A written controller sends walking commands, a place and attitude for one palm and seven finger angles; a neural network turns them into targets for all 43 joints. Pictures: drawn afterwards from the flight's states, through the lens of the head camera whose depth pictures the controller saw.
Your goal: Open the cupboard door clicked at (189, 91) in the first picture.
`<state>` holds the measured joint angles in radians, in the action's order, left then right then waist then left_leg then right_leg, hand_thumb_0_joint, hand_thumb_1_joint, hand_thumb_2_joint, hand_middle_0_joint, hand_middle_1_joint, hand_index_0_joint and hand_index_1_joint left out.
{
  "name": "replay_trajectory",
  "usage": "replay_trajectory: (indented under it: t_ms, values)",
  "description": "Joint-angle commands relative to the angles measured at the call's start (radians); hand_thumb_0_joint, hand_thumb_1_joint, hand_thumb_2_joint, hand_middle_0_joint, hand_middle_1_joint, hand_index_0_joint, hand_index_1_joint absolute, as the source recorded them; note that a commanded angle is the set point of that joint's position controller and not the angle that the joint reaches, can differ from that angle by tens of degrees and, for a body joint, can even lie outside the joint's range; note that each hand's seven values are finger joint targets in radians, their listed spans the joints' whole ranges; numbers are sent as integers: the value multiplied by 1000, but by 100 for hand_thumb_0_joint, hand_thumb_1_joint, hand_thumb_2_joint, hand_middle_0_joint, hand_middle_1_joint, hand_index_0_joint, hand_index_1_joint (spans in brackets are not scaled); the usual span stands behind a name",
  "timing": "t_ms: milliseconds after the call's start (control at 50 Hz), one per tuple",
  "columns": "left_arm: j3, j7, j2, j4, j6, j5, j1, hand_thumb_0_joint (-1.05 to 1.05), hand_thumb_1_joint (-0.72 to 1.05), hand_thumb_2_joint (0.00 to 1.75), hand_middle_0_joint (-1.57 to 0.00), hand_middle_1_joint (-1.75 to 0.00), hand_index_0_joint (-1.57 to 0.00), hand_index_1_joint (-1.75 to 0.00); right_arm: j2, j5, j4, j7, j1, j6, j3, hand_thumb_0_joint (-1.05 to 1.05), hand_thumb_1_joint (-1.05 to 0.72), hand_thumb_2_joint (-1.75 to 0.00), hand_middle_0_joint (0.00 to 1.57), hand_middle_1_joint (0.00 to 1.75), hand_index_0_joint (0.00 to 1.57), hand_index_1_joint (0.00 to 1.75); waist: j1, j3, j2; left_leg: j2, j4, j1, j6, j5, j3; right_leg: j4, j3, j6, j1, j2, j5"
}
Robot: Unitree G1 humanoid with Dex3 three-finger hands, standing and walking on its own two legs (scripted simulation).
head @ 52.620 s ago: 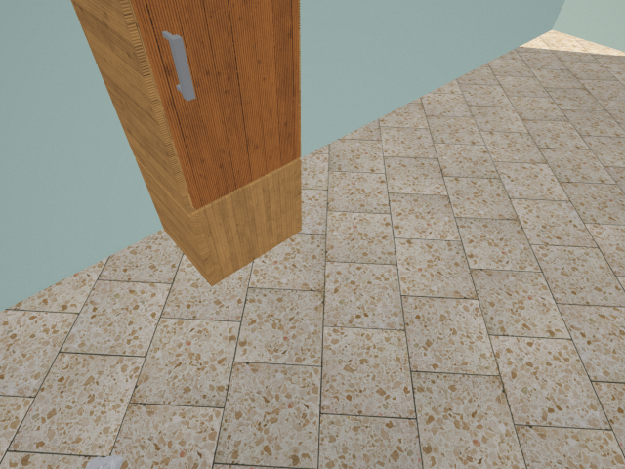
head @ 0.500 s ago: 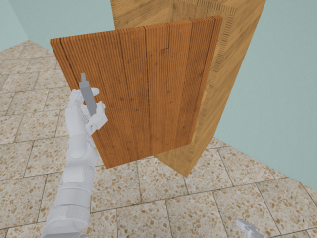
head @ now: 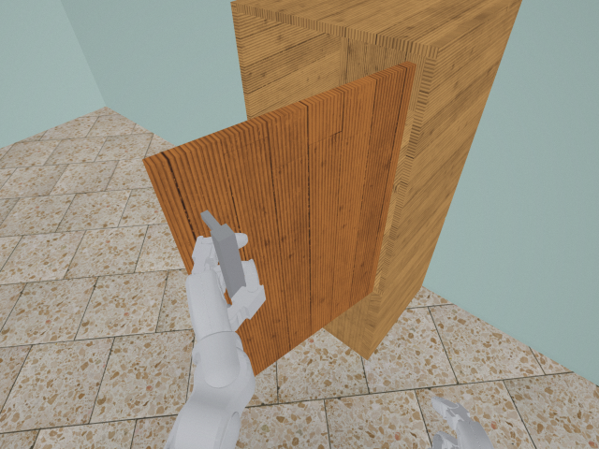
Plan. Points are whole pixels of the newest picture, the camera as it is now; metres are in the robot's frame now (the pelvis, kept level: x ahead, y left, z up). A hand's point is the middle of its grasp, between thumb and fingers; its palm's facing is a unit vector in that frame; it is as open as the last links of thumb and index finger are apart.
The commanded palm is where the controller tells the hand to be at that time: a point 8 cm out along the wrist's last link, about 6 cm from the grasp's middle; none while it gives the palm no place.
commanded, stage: open thumb and fingers to let go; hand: left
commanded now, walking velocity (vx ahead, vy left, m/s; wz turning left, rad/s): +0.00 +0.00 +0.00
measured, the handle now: (224, 258) +0.33 +0.12 +0.11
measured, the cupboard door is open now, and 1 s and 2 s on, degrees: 77 77 78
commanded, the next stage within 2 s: slide the hand sideways off the handle in 0.86 s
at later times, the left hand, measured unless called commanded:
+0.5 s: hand (253, 286) +0.29 +0.08 +0.11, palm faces +0.36 -0.93 +0.01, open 11.3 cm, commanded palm +0.25 +0.12 +0.10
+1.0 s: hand (251, 287) +0.29 +0.08 +0.11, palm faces +0.31 -0.95 +0.00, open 14.6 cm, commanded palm +0.25 +0.12 +0.10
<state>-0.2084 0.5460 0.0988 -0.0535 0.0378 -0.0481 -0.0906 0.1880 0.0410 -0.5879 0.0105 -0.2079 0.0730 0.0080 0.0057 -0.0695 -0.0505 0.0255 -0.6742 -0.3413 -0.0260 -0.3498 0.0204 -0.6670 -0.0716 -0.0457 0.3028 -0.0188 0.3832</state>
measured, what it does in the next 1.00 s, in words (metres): stands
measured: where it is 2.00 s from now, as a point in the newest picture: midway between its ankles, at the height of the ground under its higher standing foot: outside the picture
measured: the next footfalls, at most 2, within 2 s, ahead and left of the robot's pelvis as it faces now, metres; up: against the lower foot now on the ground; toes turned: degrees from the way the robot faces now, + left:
none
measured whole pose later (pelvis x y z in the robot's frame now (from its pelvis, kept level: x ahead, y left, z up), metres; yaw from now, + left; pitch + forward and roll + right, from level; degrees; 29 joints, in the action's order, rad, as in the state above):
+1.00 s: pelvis -0.02 +0.01 +0.00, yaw +0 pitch -1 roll -1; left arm -0.23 0.55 0.10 0.06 0.05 -0.05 0.04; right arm 0.17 0.04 -0.61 -0.01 -0.14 0.12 0.03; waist -0.01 -0.04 -0.03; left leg 0.01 -0.68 -0.34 -0.01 -0.33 0.02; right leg -0.66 -0.07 -0.03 0.30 0.00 0.35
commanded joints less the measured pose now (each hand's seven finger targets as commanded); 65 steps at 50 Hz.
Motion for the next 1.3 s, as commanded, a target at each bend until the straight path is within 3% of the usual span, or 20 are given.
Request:
replay_trajectory:
  t_ms: [0,20,60,120,160,200,280,420,460,820,940,960,980,1000,1040,1060,1100,1140,1220,1280]
  values:
    - [-12,29,39,-261,-61,-21,257,0,90,90,-40,-135,-40,-135,74,-1,166,-17,189,-48,-18,0,-90,-90,20,30,20,30,-6,-105,138,-41,42,80,46,197,-19,179,60,29,-22,51,-246]
    - [14,39,12,-234,-63,-18,352,0,90,90,-40,-135,-40,-135,75,0,147,-25,199,-46,-13,0,-90,-90,20,30,20,30,11,-77,149,-44,38,77,47,178,-17,196,71,33,1,57,-215]
    - [46,45,-14,-204,-66,-18,353,0,76,84,-39,-134,-39,-134,72,4,136,-35,205,-43,-16,0,-90,-90,20,30,20,30,-6,-84,154,-49,36,80,47,168,-18,222,94,35,-11,65,-183]
    - [21,33,30,-174,-73,-18,336,0,55,75,-38,-131,-38,-131,64,5,136,-36,199,-43,-15,0,-90,-90,20,30,20,30,-15,-126,141,-50,49,93,46,195,-19,194,80,35,-35,66,-250]
    - [43,18,12,-161,-74,-12,286,0,41,69,-36,-130,-36,-130,67,4,138,-34,188,-36,-17,0,-90,-90,20,30,20,30,-30,-150,141,-49,60,92,44,223,-18,177,71,34,-70,63,-319]
    - [34,4,17,-181,-78,-8,298,0,27,63,-35,-128,-35,-128,68,1,148,-36,191,-29,-17,0,-90,-90,20,30,20,30,-22,-151,143,-48,59,95,46,236,-25,168,71,39,-73,65,-368]
    - [53,-6,-2,-176,-81,1,303,0,-1,51,-33,-125,-33,-125,70,2,151,-41,193,-22,-15,0,-90,-90,20,30,20,30,-17,-128,163,-47,61,90,46,220,-22,177,73,41,-66,66,-345]
    - [21,8,32,-190,-77,-8,295,0,-50,30,-30,-120,-30,-120,68,0,160,-34,191,-19,-20,0,-90,-90,20,30,20,30,-23,-151,118,-40,58,105,43,240,-20,148,47,23,-49,49,-320]
    - [5,15,43,-174,-69,-19,300,0,-50,30,-30,-120,-30,-120,70,0,157,-31,192,-16,-20,0,-90,-90,20,30,20,30,-17,-129,125,-37,53,102,43,240,-18,147,42,21,-33,47,-310]
    - [29,53,49,-108,-44,-8,411,0,-50,30,-15,-30,-15,-30,67,-3,145,-34,223,-2,-14,0,-90,-90,20,30,20,30,-28,-118,121,-36,70,85,40,173,-12,167,33,11,-1,36,-145]
    - [0,63,81,-101,-38,-15,429,0,-50,30,-15,-30,-15,-30,67,-2,141,-24,221,-5,-17,0,-90,-90,20,30,20,30,-22,-124,99,-30,66,89,35,168,-5,146,18,5,20,28,-136]
    - [-191,-152,-7,-74,-97,-99,419,0,-50,30,-15,-30,-15,-30,104,-1,107,-16,137,-1,-13,0,-90,-90,20,30,20,30,69,-47,178,-28,77,107,51,189,4,122,44,16,76,27,-212]
    - [-91,-266,-97,-148,-153,-54,464,0,-50,30,-15,-30,-15,-30,101,-18,148,-27,124,-3,-25,0,-90,-90,20,30,20,30,29,-142,115,-28,79,109,54,197,-4,95,43,10,37,27,-251]
    - [-106,-353,-114,-179,-188,-37,488,0,-50,30,-15,-30,-15,-30,101,-23,164,-38,127,-10,-20,0,-90,-90,20,30,20,30,28,-188,53,-32,72,143,57,212,-10,86,48,6,20,28,-279]
    - [-100,-500,-123,-129,-212,37,472,0,-50,30,-15,-30,-15,-30,99,-44,178,-53,122,-33,-3,0,-90,-90,20,30,20,30,39,-152,54,-32,76,135,56,171,3,90,33,5,44,22,-238]
    - [-101,-544,-92,-123,-203,93,477,0,-50,30,-15,-30,-15,-30,99,-55,194,-57,128,-44,3,0,-90,-90,20,30,20,30,37,-135,41,-33,84,134,55,140,8,102,31,6,50,17,-205]
    - [-46,-558,-76,-107,-175,180,461,0,-50,30,-15,-30,-15,-30,100,-67,208,-67,152,-73,11,0,-90,-90,20,30,20,30,23,-110,69,-34,99,106,48,73,18,123,17,13,56,10,-129]
    - [24,-530,-104,-87,-144,209,412,0,-50,30,-15,-30,-15,-30,107,-71,206,-67,154,-95,12,0,-90,-90,20,30,20,30,0,-98,108,-33,116,83,43,43,25,130,8,17,54,7,-86]
    - [48,-468,-119,-141,-135,170,310,0,-50,30,-15,-30,-15,-30,105,-63,217,-43,139,-120,9,0,-90,-90,20,30,20,30,-19,-113,107,-27,118,87,42,94,14,115,3,17,39,7,-123]
    - [91,-454,-176,-181,-137,146,272,0,-50,30,-15,-30,-15,-30,108,-59,224,-33,139,-121,8,0,-90,-90,20,30,20,30,-28,-104,81,-27,118,77,41,98,1,116,13,14,29,11,-124]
